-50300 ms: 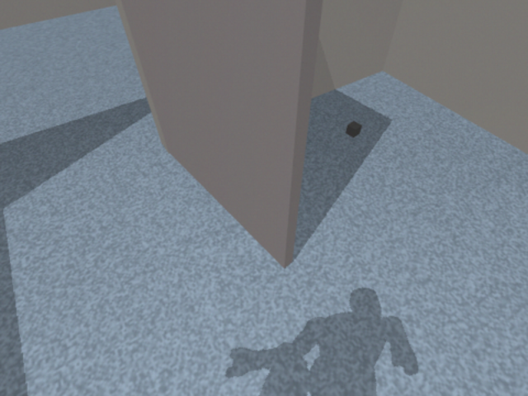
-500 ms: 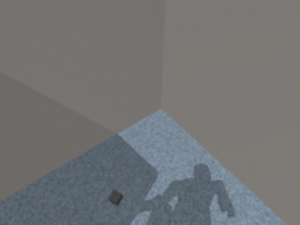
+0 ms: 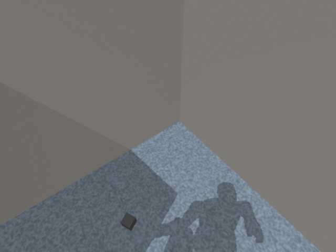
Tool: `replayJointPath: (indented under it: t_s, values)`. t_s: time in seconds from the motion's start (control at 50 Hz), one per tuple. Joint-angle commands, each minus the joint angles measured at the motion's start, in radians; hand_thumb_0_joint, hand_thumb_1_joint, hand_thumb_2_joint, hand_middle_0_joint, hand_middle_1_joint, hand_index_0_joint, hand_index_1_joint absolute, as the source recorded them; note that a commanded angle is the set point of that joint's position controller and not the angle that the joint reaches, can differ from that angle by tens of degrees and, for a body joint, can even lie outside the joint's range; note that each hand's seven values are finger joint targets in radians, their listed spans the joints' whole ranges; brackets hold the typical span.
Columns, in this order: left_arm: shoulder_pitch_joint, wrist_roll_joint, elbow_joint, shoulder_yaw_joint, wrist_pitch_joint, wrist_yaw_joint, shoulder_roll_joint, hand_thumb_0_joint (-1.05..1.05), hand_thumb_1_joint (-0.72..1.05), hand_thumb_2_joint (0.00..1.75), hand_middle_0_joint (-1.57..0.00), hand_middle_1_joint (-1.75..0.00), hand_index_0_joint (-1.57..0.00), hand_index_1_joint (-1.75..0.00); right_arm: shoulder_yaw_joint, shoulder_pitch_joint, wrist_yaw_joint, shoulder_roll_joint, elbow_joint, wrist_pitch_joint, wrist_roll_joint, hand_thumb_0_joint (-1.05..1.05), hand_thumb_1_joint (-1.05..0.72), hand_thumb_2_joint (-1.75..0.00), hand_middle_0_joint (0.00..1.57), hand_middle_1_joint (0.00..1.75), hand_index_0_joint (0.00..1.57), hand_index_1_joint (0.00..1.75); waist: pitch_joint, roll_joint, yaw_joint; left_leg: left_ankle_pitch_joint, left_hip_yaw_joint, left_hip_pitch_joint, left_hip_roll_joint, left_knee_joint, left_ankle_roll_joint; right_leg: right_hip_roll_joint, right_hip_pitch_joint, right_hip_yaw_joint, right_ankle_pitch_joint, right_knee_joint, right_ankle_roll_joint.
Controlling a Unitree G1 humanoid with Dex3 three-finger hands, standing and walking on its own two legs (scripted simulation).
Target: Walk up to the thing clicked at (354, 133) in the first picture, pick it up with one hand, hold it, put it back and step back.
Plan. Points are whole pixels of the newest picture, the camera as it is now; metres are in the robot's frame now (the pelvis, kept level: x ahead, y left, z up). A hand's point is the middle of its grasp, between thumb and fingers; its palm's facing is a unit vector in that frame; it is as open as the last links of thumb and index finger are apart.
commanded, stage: stand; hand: left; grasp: from above
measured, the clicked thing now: (128, 221) +0.41 +0.25 -0.75
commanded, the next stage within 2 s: step back in 0.14 s
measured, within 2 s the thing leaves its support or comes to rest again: neither
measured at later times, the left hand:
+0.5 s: hand out of the picture +0.10 +0.32 -0.19, palm faces +0.00 -0.93 -0.36, open 7.4 cm
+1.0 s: hand out of the picture -0.02 +0.31 -0.16, palm faces -0.07 -0.91 -0.41, open 7.4 cm
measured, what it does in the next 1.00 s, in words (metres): walks backwards: right foot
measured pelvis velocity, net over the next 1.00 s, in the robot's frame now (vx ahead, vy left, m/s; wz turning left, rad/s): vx -0.13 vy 0.05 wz -0.08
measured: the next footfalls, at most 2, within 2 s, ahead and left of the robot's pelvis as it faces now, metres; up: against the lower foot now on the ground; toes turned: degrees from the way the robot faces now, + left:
right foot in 0.88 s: -0.09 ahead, -0.05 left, +0.00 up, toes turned -1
left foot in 1.26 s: -0.19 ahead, +0.19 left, +0.00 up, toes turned -3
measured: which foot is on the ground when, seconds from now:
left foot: down 0.00-0.92, up 0.94-1.00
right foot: down 0.00-0.46, up 0.48-0.86, down 0.88-1.00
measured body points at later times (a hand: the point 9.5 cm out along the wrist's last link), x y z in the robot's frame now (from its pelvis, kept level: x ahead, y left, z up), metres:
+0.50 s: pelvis -0.05 +0.05 -0.03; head +0.03 +0.08 +0.41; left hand +0.10 +0.37 -0.16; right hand +0.02 -0.27 -0.14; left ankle -0.06 +0.15 -0.75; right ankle -0.02 -0.12 -0.73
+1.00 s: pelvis -0.13 +0.05 -0.02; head -0.08 +0.03 +0.42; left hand -0.02 +0.36 -0.13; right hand -0.04 -0.26 -0.15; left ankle -0.10 +0.16 -0.71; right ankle -0.13 -0.05 -0.75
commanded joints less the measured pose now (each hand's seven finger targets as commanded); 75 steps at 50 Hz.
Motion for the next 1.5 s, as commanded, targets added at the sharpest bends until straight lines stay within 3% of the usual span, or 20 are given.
replayJointPath:
  t_s: [0.0, 0.1, 0.18, 0.28, 0.36, 0.4, 0.44, 0.46, 0.58, 0.72, 0.86, 0.92, 0.94, 1.02, 1.16, 1.24, 1.28, 1.3, 1.38, 1.48]
  values:
    - [-0.038, 0.002, -0.058, 0.040, -0.023, 0.014, 0.213, 0.00, 0.90, 0.90, -0.20, -0.30, -0.20, -0.30, -0.036, -0.034, -0.012, -0.205, -0.060, -0.019, 0.002, 0.00, -0.90, -0.90, 0.20, 0.30, 0.20, 0.30, -0.061, -0.002, 0.003, 0.142, -0.063, -0.012, 0.095, -0.041, 0.046, -0.116, 0.018, 0.098, 0.132, -0.049, -0.020]
    - [-0.030, 0.000, -0.054, 0.037, -0.022, 0.013, 0.209, 0.00, 0.90, 0.90, -0.20, -0.30, -0.20, -0.30, -0.034, -0.034, -0.012, -0.206, -0.061, -0.021, 0.005, 0.00, -0.90, -0.90, 0.20, 0.30, 0.20, 0.30, -0.053, -0.003, 0.006, 0.165, -0.065, 0.005, 0.098, -0.040, 0.043, -0.113, 0.003, 0.096, 0.136, -0.049, -0.018]
    - [-0.007, -0.023, -0.117, 0.103, -0.004, 0.023, 0.290, 0.00, 0.90, 0.90, -0.20, -0.30, -0.20, -0.30, -0.060, -0.027, -0.004, -0.220, -0.135, 0.011, 0.025, 0.00, -0.90, -0.90, 0.20, 0.30, 0.20, 0.30, -0.042, -0.055, 0.000, 0.307, -0.007, -0.087, 0.026, 0.233, 0.074, -0.163, -0.009, 0.141, 0.468, 0.065, -0.100]
    - [-0.114, 0.017, -0.233, 0.116, 0.010, 0.026, 0.309, 0.00, 0.90, 0.90, -0.20, -0.30, -0.20, -0.30, -0.090, 0.052, 0.006, -0.219, -0.195, 0.053, 0.015, 0.00, -0.90, -0.90, 0.20, 0.30, 0.20, 0.30, -0.084, -0.194, -0.024, -0.351, -0.032, -0.153, -0.048, 0.599, 0.090, -0.348, -0.147, 0.262, 0.409, 0.062, -0.267]
    - [-0.150, 0.015, -0.281, 0.106, 0.020, 0.026, 0.281, 0.00, 0.90, 0.90, -0.20, -0.30, -0.20, -0.30, -0.095, 0.104, 0.010, -0.216, -0.217, 0.043, 0.021, 0.00, -0.90, -0.90, 0.20, 0.30, 0.20, 0.30, -0.091, -0.193, -0.040, -0.199, -0.003, -0.188, -0.031, 0.389, 0.088, -0.252, -0.083, 0.165, 0.402, 0.201, -0.176]
    - [-0.119, -0.002, -0.296, 0.095, 0.038, 0.022, 0.257, 0.00, 0.90, 0.90, -0.20, -0.30, -0.20, -0.30, -0.102, 0.098, 0.003, -0.228, -0.232, 0.028, 0.000, 0.00, -0.90, -0.90, 0.20, 0.30, 0.20, 0.30, -0.076, -0.055, -0.031, 0.274, -0.033, -0.127, 0.024, 0.122, 0.077, -0.141, -0.107, 0.093, 0.278, 0.363, -0.092]
    - [-0.107, -0.017, -0.317, 0.088, 0.057, 0.030, 0.183, 0.00, 0.90, 0.90, -0.20, -0.30, -0.20, -0.30, -0.126, 0.102, -0.004, -0.328, -0.251, 0.018, -0.023, 0.00, -0.90, -0.90, 0.20, 0.30, 0.20, 0.30, -0.071, 0.180, -0.026, 0.692, -0.354, 0.028, 0.226, 0.084, 0.162, 0.124, -0.375, 0.141, -0.410, 0.617, -0.041]
    - [-0.068, -0.010, -0.306, 0.088, 0.066, 0.040, 0.195, 0.00, 0.90, 0.90, -0.20, -0.30, -0.20, -0.30, -0.129, 0.100, -0.009, -0.346, -0.254, 0.016, -0.018, 0.00, -0.90, -0.90, 0.20, 0.30, 0.20, 0.30, -0.092, 0.122, -0.021, 0.744, -0.331, -0.001, 0.269, 0.125, 0.208, 0.115, -0.351, 0.216, -0.477, 0.723, -0.042]
    - [0.007, -0.011, -0.294, 0.095, 0.066, 0.042, 0.231, 0.00, 0.90, 0.90, -0.20, -0.30, -0.20, -0.30, -0.113, 0.006, -0.036, -0.257, -0.323, 0.011, -0.009, 0.00, -0.90, -0.90, 0.20, 0.30, 0.20, 0.30, -0.133, 0.133, 0.016, 0.594, -0.177, 0.122, 0.160, 0.164, 0.146, 0.122, -0.431, 0.252, -0.270, 0.850, -0.023]
    - [-0.024, 0.003, -0.336, 0.099, 0.039, 0.037, 0.226, 0.00, 0.90, 0.90, -0.20, -0.30, -0.20, -0.30, -0.121, 0.085, -0.042, -0.262, -0.341, 0.019, -0.003, 0.00, -0.90, -0.90, 0.20, 0.30, 0.20, 0.30, -0.097, 0.094, -0.057, 0.596, -0.198, 0.160, 0.223, 0.202, 0.259, 0.071, -0.374, 0.168, -0.306, 0.549, 0.009]
    - [0.125, 0.018, -0.292, 0.112, 0.024, 0.019, 0.221, 0.00, 0.90, 0.90, -0.20, -0.30, -0.20, -0.30, -0.116, -0.024, -0.025, -0.276, -0.372, 0.028, 0.016, 0.00, -0.90, -0.90, 0.20, 0.30, 0.20, 0.30, -0.137, 0.052, 0.021, 0.229, -0.166, -0.112, 0.179, 0.251, 0.178, 0.023, -0.065, 0.139, 0.026, 0.191, -0.071]
    - [0.046, 0.023, -0.355, 0.142, 0.018, 0.015, 0.375, 0.00, 0.90, 0.90, -0.20, -0.30, -0.20, -0.30, -0.102, -0.055, -0.030, -0.218, -0.382, 0.038, 0.022, 0.00, -0.90, -0.90, 0.20, 0.30, 0.20, 0.30, -0.028, -0.314, 0.050, -0.442, -0.021, -0.311, -0.138, 0.728, 0.042, -0.374, -0.202, 0.635, 0.242, 0.002, -0.357]
    - [0.014, 0.025, -0.380, 0.140, 0.014, 0.018, 0.350, 0.00, 0.90, 0.90, -0.20, -0.30, -0.20, -0.30, -0.108, -0.026, -0.033, -0.238, -0.365, 0.042, 0.014, 0.00, -0.90, -0.90, 0.20, 0.30, 0.20, 0.30, 0.020, -0.246, 0.032, -0.467, -0.110, -0.300, -0.123, 0.853, 0.032, -0.380, -0.269, 0.643, 0.285, 0.007, -0.363]
    - [-0.053, 0.019, -0.411, 0.125, 0.015, 0.029, 0.251, 0.00, 0.90, 0.90, -0.20, -0.30, -0.20, -0.30, -0.089, 0.063, -0.026, -0.224, -0.320, 0.034, 0.024, 0.00, -0.90, -0.90, 0.20, 0.30, 0.20, 0.30, -0.007, -0.129, -0.016, -0.328, -0.127, -0.342, -0.174, 0.895, 0.027, -0.173, -0.172, 0.308, 0.376, 0.089, -0.214]
    - [0.079, 0.026, -0.430, 0.121, 0.037, 0.029, 0.256, 0.00, 0.90, 0.90, -0.20, -0.30, -0.20, -0.30, -0.080, 0.058, -0.033, -0.209, -0.362, 0.012, 0.014, 0.00, -0.90, -0.90, 0.20, 0.30, 0.20, 0.30, -0.140, -0.197, 0.058, -0.333, -0.012, -0.327, -0.067, 0.399, 0.009, -0.181, 0.143, 0.277, 0.488, 0.220, -0.210]
    - [0.016, 0.008, -0.461, 0.113, 0.061, 0.016, 0.264, 0.00, 0.90, 0.90, -0.20, -0.30, -0.20, -0.30, -0.104, 0.153, -0.027, -0.224, -0.324, 0.005, -0.009, 0.00, -0.90, -0.90, 0.20, 0.30, 0.20, 0.30, -0.134, -0.170, -0.007, 0.023, -0.001, -0.074, -0.032, 0.062, 0.052, -0.136, -0.090, 0.260, 0.246, 0.295, -0.124]
    - [0.002, 0.000, -0.475, 0.105, 0.061, 0.018, 0.210, 0.00, 0.90, 0.90, -0.20, -0.30, -0.20, -0.30, -0.137, 0.091, -0.021, -0.375, -0.345, 0.005, -0.031, 0.00, -0.90, -0.90, 0.20, 0.30, 0.20, 0.30, -0.082, 0.190, -0.004, 0.177, -0.433, -0.010, 0.301, -0.002, 0.208, 0.128, -0.421, 0.136, -0.344, 0.561, -0.037]
    - [-0.042, 0.014, -0.473, 0.124, 0.061, 0.032, 0.245, 0.00, 0.90, 0.90, -0.20, -0.30, -0.20, -0.30, -0.147, 0.072, -0.018, -0.427, -0.364, 0.007, -0.023, 0.00, -0.90, -0.90, 0.20, 0.30, 0.20, 0.30, -0.055, 0.227, -0.062, 0.179, -0.512, -0.210, 0.417, -0.024, 0.346, 0.122, -0.340, 0.229, -0.486, 0.764, -0.017]
    - [0.084, -0.004, -0.402, 0.130, 0.065, 0.017, 0.234, 0.00, 0.90, 0.90, -0.20, -0.30, -0.20, -0.30, -0.106, -0.074, -0.029, -0.290, -0.395, -0.005, -0.022, 0.00, -0.90, -0.90, 0.20, 0.30, 0.20, 0.30, -0.005, 0.119, 0.053, 0.293, -0.189, -0.179, 0.212, 0.053, 0.227, 0.153, -0.397, 0.280, -0.290, 0.986, -0.029]
    - [0.100, 0.010, -0.409, 0.128, 0.054, 0.016, 0.226, 0.00, 0.90, 0.90, -0.20, -0.30, -0.20, -0.30, -0.111, 0.039, -0.033, -0.265, -0.391, -0.004, -0.009, 0.00, -0.90, -0.90, 0.20, 0.30, 0.20, 0.30, -0.058, 0.128, -0.007, 0.323, -0.182, 0.054, 0.207, 0.119, 0.270, 0.126, -0.451, 0.233, -0.296, 0.848, 0.036]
